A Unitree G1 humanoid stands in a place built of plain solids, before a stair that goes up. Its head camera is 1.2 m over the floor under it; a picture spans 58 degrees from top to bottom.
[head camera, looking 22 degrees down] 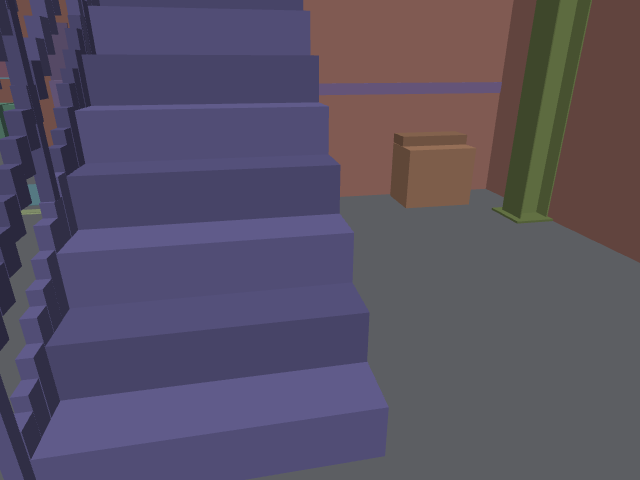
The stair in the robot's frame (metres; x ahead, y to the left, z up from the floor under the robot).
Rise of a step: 0.21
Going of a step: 0.23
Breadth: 1.07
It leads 11 degrees to the left of straight ahead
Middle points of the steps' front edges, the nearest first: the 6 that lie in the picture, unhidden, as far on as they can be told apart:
0.96 0.31 0.21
1.18 0.35 0.41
1.40 0.40 0.62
1.63 0.44 0.83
1.85 0.48 1.04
2.07 0.53 1.24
